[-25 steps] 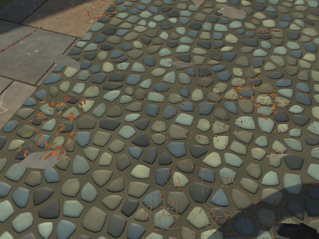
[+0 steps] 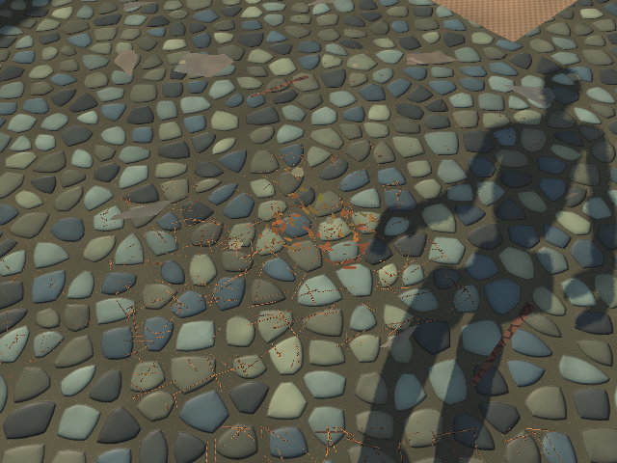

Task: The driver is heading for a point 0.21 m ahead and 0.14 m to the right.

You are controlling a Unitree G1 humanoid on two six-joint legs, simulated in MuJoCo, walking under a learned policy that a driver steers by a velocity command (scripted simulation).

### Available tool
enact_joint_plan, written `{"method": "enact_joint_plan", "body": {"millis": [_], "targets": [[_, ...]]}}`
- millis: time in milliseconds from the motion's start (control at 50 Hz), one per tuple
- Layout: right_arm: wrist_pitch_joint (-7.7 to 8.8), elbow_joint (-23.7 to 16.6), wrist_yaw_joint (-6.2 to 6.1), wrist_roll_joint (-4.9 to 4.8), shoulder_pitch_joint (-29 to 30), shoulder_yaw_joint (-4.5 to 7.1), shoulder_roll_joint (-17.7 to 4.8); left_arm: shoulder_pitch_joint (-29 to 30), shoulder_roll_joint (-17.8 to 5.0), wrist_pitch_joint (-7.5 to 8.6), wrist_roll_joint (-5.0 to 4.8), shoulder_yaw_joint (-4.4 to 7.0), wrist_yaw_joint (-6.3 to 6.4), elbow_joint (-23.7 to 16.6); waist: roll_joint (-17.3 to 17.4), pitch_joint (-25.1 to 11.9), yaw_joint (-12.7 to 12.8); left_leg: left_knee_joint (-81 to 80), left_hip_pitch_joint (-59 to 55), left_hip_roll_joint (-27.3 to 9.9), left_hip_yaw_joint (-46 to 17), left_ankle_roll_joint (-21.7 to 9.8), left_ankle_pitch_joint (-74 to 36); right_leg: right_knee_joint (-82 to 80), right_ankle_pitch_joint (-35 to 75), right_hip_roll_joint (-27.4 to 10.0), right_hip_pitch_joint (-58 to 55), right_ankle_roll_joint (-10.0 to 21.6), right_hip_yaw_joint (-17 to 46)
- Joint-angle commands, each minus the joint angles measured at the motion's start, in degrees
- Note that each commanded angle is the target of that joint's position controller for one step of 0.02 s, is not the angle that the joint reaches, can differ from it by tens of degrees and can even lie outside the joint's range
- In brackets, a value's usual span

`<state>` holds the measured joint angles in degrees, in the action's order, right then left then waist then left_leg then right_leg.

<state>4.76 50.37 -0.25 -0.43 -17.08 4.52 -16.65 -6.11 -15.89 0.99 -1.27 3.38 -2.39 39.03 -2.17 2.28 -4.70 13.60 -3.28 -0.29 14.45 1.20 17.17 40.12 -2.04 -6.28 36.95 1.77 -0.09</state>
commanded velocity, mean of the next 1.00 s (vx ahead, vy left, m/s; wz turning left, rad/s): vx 0.13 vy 0.00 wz -0.14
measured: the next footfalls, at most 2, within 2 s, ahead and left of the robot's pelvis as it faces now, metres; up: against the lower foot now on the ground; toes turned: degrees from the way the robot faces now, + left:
right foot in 0.10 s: +0.22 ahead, -0.13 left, +0.00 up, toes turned -7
left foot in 0.54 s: +0.30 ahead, +0.10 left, +0.00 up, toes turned -6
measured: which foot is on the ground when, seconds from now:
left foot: down 0.00-0.08, up 0.10-0.52, down 0.54-1.00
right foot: up 0.00-0.08, down 0.10-1.00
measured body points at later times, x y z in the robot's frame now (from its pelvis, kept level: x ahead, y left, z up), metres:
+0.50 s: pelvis +0.19 -0.04 +0.00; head +0.21 -0.06 +0.45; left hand +0.35 +0.20 -0.10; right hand +0.28 -0.32 -0.12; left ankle +0.27 +0.11 -0.72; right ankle +0.18 -0.12 -0.74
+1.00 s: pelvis +0.23 -0.02 +0.00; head +0.24 -0.03 +0.45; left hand +0.34 +0.23 -0.13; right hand +0.31 -0.29 -0.13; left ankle +0.26 +0.10 -0.74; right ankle +0.18 -0.12 -0.74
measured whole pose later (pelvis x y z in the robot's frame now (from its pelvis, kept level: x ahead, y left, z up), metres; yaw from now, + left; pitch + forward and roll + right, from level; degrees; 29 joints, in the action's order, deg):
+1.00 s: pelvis +0.23 -0.02 +0.00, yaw -7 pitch -2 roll +0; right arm 0.1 57.6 -1.6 0.2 -5.8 2.5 -13.7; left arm -10.0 -14.1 -0.8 0.3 2.3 1.3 56.3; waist 0.4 2.4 0.2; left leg 27.7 13.1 -1.2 0.0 0.9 13.1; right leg 26.8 -18.0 1.3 7.4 1.5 -0.6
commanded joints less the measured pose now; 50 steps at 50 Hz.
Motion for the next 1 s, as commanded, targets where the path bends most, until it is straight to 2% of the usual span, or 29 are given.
{"method": "enact_joint_plan", "body": {"millis": [20, 40, 60, 80, 100, 120, 140, 160, 180, 200, 220, 240, 280, 320, 360, 400, 460, 500, 520, 540, 560, 580, 600, 620, 640, 680, 780, 1000], "targets": [[-0.51, -2.94, -0.34, -1.06, 1.68, 2.80, -11.51, 4.51, -4.04, 0.54, 0.12, 1.00, -0.84, -6.08, 5.35, 2.51, 1.78, -0.29, -0.97, -17.34, -4.01, -8.59, -30.27, -2.92, -4.87, 1.65, -0.44, 2.46, -2.78], [-0.95, -3.00, -0.47, -1.35, 2.16, 2.99, -12.31, 2.88, -4.95, 0.44, 0.51, 1.56, -0.83, -6.12, 6.24, 1.10, 3.32, 4.75, -1.22, -17.04, -3.30, -8.00, -42.60, -3.56, -7.96, 3.91, -4.52, 3.52, -4.39], [-1.50, -3.06, -0.61, -1.62, 2.70, 3.05, -12.77, -2.76, -6.74, 0.43, 0.83, 2.69, -0.71, -5.01, 6.50, -2.39, 6.88, 13.68, -0.58, -15.84, -2.45, -7.03, -52.54, -5.46, -8.39, 6.90, -12.33, 4.87, -5.95], [-1.71, -3.19, -0.72, -1.68, 2.90, 2.46, -11.50, -11.91, -9.63, 0.47, 0.95, 4.41, -0.08, -2.44, 4.96, -7.46, 11.71, 26.01, 4.21, -12.98, -1.05, -4.76, -52.35, -10.09, -0.58, 9.62, -26.07, 6.65, -6.08], [-1.24, -4.61, -0.60, 0.67, 1.00, 0.95, -7.60, -17.83, -14.72, 0.07, 1.10, 5.74, 1.36, -1.27, -4.43, -13.46, 12.51, 44.24, 19.56, -9.25, -0.99, -1.26, -24.58, -8.65, 17.93, 0.12, -43.68, 9.83, 6.90], [-0.03, -6.35, 0.16, 1.72, -5.44, -1.28, -1.93, -13.40, -19.36, 0.57, 2.28, 5.37, 1.54, -3.59, -15.52, -22.89, 5.38, 63.75, 38.16, 1.29, -8.92, 2.32, 22.16, -13.07, 26.21, -16.21, -57.31, 22.25, 36.59], [0.65, -4.37, 0.56, -0.49, -1.24, 0.05, -8.52, -14.43, -13.75, 0.90, 1.86, 3.96, 0.92, -4.48, -3.91, -27.84, 10.52, 67.47, 38.38, -0.74, -18.55, 1.93, 20.61, -15.99, 28.75, -16.45, -55.69, 21.87, 35.14], [0.63, -5.48, 0.58, -2.04, 2.61, 0.28, -8.88, -12.13, -11.18, 1.35, 1.62, 3.07, 0.60, -3.28, -2.96, -19.32, 9.65, 65.78, 41.91, -3.11, -17.25, 1.24, 16.50, -15.67, 32.88, -14.25, -49.86, 19.45, 24.77], [0.52, -5.12, -0.03, -1.17, 3.79, -0.05, -7.64, -9.53, -9.08, 1.66, 0.77, 2.55, 0.59, -2.65, 0.79, -13.37, 7.84, 60.82, 41.90, -5.53, -16.77, 0.89, 12.41, -16.20, 30.26, -10.66, -42.24, 16.15, 18.65], [0.03, -4.76, -0.59, -0.15, 4.55, 0.15, -7.65, -6.57, -7.61, 1.69, 0.69, 2.12, 0.78, -2.67, 0.48, -10.15, 6.26, 57.23, 39.67, -6.77, -16.74, 0.99, 9.41, -17.96, 28.19, -8.65, -35.64, 14.45, 15.42], [-0.92, -4.31, -0.83, -0.16, 3.35, 0.33, -7.82, -4.52, -7.25, 1.69, 1.37, 1.84, 0.91, -3.00, -0.71, -9.28, 4.38, 56.03, 34.95, -7.20, -16.97, 1.01, 7.25, -20.15, 28.54, -7.31, -29.90, 13.82, 12.86], [-1.79, -3.72, -1.07, -0.05, 1.79, 0.33, -7.16, -3.44, -7.35, 1.95, 2.01, 1.85, 0.95, -2.92, -0.87, -9.53, 3.17, 54.96, 31.80, -6.70, -16.70, 1.35, 5.29, -21.51, 30.37, -6.94, -26.58, 13.89, 11.31], [-2.83, -3.22, -1.57, 0.35, 0.26, 0.11, -5.61, -2.46, -7.18, 2.67, 2.23, 1.73, 1.23, -2.01, -0.90, -9.87, 1.82, 50.39, 29.80, -6.22, -16.66, 2.22, 2.12, -22.79, 33.44, -6.18, -24.42, 14.30, 8.14], [-3.17, -3.51, -1.86, 0.78, 1.90, -0.17, -4.60, -1.99, -6.67, 2.69, 2.19, 1.49, 1.81, -0.78, -1.37, -9.64, 1.88, 43.51, 29.83, -6.27, -17.01, 2.69, -1.53, -23.23, 32.39, -5.30, -24.72, 13.53, 6.03], [-3.37, -3.85, -1.74, 0.78, 4.36, -0.58, -3.75, -1.44, -6.45, 2.18, 2.15, 1.29, 2.36, 0.28, -2.40, -9.34, 2.66, 35.92, 28.28, -6.29, -17.02, 2.87, -5.70, -23.39, 28.38, -3.99, -25.02, 12.19, 4.21], [-3.59, -4.12, -1.52, 0.51, 6.77, -0.71, -3.82, -1.90, -6.68, 1.67, 2.43, 1.19, 2.61, 1.53, -2.83, -8.76, 3.89, 30.13, 26.17, -5.81, -16.80, 2.94, -8.52, -24.00, 23.10, -3.96, -25.02, 11.68, 4.35], [-3.89, -4.30, -1.34, 0.40, 8.63, -0.44, -4.58, -2.51, -6.00, 1.05, 2.52, 0.70, 2.41, 3.62, -3.27, -7.18, 4.78, 24.21, 23.79, -5.00, -16.86, 2.42, -7.19, -23.50, 15.21, -4.86, -25.45, 11.53, 6.50], [-3.69, -4.03, -1.16, 0.79, 8.11, -0.38, -4.40, -1.77, -5.12, 0.69, 1.99, 0.20, 2.34, 4.62, -2.99, -6.40, 3.73, 17.57, 20.22, -4.15, -16.16, 1.14, -7.61, -21.05, 10.75, -4.47, -25.31, 10.29, 7.46], [-3.41, -3.69, -1.05, 1.35, 7.30, -0.49, -4.33, -2.31, -4.28, 0.58, 1.52, -0.18, 2.35, 5.29, -1.78, -6.13, 2.79, 10.77, 16.18, -4.05, -16.14, 0.16, -14.67, -19.50, 6.08, -2.78, -24.54, 8.01, 7.18], [-3.13, -3.62, -1.19, 1.85, 7.15, -0.17, -6.37, -4.32, -3.09, 0.77, 1.98, -0.62, 2.41, 5.77, 0.96, -6.68, 3.73, 9.23, 11.85, -6.90, -19.32, -0.87, -25.85, -17.50, 0.31, -0.13, -23.37, 5.10, 6.65], [-3.22, -3.98, -1.51, 1.69, 8.24, 0.43, -9.77, -8.96, -3.33, 1.09, 2.95, -0.42, 2.26, 6.63, 6.66, -7.40, 7.53, 11.80, 8.14, -10.25, -21.68, -2.84, -32.97, -15.72, -7.82, 4.01, -20.52, 2.85, 4.62], [-3.59, -3.21, -1.41, 1.08, 9.87, 0.25, -8.04, -10.15, -2.38, 0.95, 2.75, -0.62, 2.46, 7.26, 10.89, -7.70, 8.65, 12.16, 10.79, -9.99, -21.72, -4.87, -25.49, -17.06, -11.89, 5.92, -21.75, 1.40, 2.61], [-3.79, -3.17, -1.01, 0.64, 11.00, -0.21, -4.93, -6.28, -3.28, 0.47, 2.64, -0.68, 2.67, 7.07, 9.51, -6.06, 6.55, 11.22, 14.41, -7.93, -20.83, -4.18, -17.93, -17.29, -10.90, 5.92, -24.05, 0.82, 2.06], [-3.77, -3.01, -0.78, 0.94, 10.98, -0.57, -3.90, -4.11, -4.34, -0.09, 2.12, -0.36, 2.94, 7.04, 7.08, -5.09, 5.29, 10.71, 15.19, -6.63, -19.72, -3.04, -16.35, -16.73, -9.52, 5.59, -23.77, 1.11, 2.20], [-3.56, -2.45, -0.63, 1.21, 10.76, -0.61, -4.12, -3.30, -4.17, -0.64, 1.90, -0.33, 3.15, 7.14, 6.76, -4.66, 5.05, 11.08, 14.76, -5.87, -19.00, -2.27, -17.43, -16.65, -7.56, 5.22, -23.64, 1.50, 2.60], [-2.97, -1.00, -0.57, 0.93, 9.96, -0.50, -4.57, -3.79, -4.32, -1.28, 2.12, -0.24, 3.24, 7.77, 6.81, -5.12, 5.04, 11.77, 13.50, -5.38, -18.34, -2.08, -19.68, -16.81, -4.73, 4.65, -24.68, 1.56, 3.11], [-3.16, 1.38, -1.08, 0.62, 10.31, -0.63, -4.49, -3.80, -4.03, -1.20, 1.63, -0.03, 3.38, 10.38, 4.14, -5.72, 4.61, 12.87, 11.52, -4.78, -17.71, -2.52, -23.34, -16.25, 1.23, 4.32, -26.42, 1.16, 2.94], [-4.34, 5.60, -1.65, 0.63, 12.14, -0.76, -4.01, -4.36, -4.03, -1.20, 1.57, -0.10, 3.90, 16.03, 2.03, -3.41, 4.68, 11.77, 11.17, -3.35, -16.71, -2.43, -19.20, -17.70, -0.89, 4.09, -26.58, 0.50, 2.52]]}}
